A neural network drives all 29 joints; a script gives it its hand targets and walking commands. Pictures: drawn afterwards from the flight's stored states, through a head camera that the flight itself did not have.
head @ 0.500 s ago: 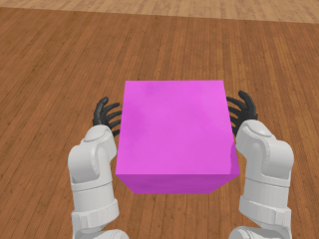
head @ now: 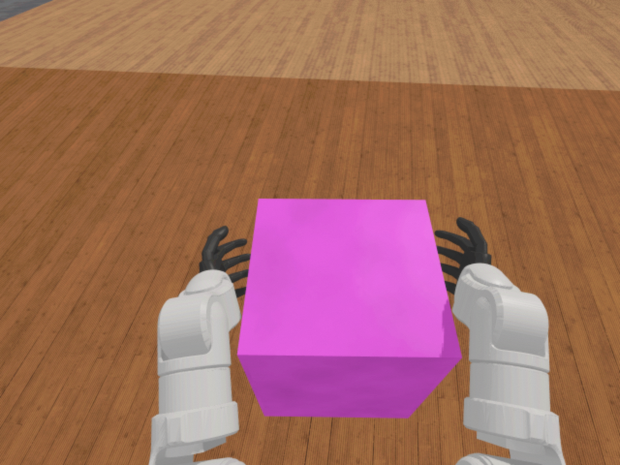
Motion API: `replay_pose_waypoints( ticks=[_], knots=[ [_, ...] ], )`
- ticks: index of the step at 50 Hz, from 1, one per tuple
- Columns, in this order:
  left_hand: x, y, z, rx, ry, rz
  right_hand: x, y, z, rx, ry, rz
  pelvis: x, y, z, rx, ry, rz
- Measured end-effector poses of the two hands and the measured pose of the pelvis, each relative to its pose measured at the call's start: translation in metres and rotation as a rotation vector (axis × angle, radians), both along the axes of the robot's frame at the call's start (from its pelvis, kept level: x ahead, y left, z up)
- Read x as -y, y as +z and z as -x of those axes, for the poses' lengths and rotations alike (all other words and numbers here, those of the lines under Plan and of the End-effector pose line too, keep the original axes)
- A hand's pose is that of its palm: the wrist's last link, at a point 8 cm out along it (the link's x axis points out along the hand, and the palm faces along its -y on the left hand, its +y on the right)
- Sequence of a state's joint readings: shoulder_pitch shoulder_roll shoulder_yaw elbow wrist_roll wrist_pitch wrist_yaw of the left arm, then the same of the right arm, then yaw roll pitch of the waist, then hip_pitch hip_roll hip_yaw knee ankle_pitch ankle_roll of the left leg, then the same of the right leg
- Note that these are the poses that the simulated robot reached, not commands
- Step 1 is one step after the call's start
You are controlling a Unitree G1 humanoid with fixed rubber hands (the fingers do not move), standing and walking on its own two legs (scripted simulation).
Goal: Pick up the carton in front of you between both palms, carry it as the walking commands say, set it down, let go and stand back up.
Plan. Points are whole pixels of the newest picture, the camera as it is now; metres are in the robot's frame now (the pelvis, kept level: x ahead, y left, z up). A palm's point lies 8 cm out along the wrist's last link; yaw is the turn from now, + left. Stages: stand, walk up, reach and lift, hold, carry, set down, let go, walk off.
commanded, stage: carry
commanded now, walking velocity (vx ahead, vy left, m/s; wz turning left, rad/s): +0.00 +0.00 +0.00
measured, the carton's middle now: (338, 316) +0.33 +0.00 +0.04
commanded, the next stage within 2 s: none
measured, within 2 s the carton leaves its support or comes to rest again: neither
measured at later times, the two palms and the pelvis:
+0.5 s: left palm (232, 274) +0.33 +0.13 +0.14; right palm (503, 272) +0.32 -0.18 +0.14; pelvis +0.00 -0.02 +0.00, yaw +0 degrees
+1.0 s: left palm (242, 188) +0.49 +0.14 +0.14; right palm (445, 172) +0.53 -0.17 +0.13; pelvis +0.17 -0.05 +0.02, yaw +2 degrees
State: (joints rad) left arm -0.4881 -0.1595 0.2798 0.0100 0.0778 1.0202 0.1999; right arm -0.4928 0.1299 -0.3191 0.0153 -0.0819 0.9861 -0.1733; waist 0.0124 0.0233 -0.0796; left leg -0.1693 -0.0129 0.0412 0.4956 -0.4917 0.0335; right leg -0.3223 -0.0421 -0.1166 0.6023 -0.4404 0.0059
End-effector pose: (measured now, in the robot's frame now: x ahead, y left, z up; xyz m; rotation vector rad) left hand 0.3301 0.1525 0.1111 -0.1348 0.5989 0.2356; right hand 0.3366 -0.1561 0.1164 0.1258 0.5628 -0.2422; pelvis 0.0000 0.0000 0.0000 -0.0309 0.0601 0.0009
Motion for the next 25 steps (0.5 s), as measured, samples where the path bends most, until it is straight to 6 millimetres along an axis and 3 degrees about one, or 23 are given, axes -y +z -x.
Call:
replay_pose_waypoints(
  ticks=[6, 17, 21, 25],
  knots=[
    [0.004, -0.002, 0.01, -0.003, 0.007, 0.004, 0.004, -0.005, 0.011, -0.003, -0.005, -0.022, 0.003, 0.0, 0.005, 0.017, 0.0, 0.007],
    [0.012, 0.006, 0.029, 0.009, -0.002, 0.001, 0.012, 0.004, 0.033, 0.008, -0.008, -0.019, 0.01, 0.0, 0.02, 0.051, -0.008, -0.007],
    [0.018, 0.012, 0.023, 0.023, -0.004, -0.007, 0.019, 0.011, 0.03, 0.023, -0.013, -0.02, 0.015, -0.002, 0.013, 0.042, -0.002, -0.003],
    [0.024, 0.025, 0.004, 0.059, -0.004, -0.021, 0.025, 0.025, 0.012, 0.059, -0.012, -0.01, 0.019, -0.005, -0.001, 0.023, 0.005, 0.008]
  ],
)
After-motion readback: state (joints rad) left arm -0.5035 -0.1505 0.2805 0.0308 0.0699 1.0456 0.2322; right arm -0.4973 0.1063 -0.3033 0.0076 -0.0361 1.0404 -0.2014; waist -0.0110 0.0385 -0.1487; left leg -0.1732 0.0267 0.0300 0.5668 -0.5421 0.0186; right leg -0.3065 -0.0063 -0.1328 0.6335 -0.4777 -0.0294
